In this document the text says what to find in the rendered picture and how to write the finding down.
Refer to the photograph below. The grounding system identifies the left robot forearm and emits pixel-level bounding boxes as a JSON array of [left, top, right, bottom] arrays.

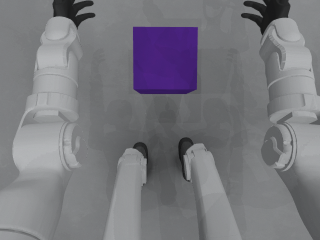
[[12, 16, 83, 168]]

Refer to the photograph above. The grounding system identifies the right robot forearm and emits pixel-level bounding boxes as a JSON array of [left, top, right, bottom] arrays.
[[259, 17, 320, 125]]

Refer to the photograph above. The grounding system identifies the robot left hand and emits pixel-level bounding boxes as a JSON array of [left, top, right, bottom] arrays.
[[52, 0, 96, 30]]

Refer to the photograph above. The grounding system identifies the robot right upper arm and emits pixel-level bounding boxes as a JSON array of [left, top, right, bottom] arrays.
[[261, 122, 320, 240]]

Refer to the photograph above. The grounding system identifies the robot left thigh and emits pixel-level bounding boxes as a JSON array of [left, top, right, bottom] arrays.
[[102, 154, 147, 240]]

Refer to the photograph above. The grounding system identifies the robot left foot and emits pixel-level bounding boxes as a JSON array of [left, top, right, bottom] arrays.
[[133, 142, 148, 185]]

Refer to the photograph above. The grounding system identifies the robot left upper arm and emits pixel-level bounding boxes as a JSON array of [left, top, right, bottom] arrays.
[[0, 121, 88, 240]]

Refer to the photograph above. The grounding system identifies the robot right hand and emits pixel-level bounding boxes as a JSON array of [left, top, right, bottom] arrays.
[[241, 0, 291, 35]]

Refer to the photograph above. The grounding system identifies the carton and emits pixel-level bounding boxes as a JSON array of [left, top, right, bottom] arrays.
[[133, 27, 198, 94]]

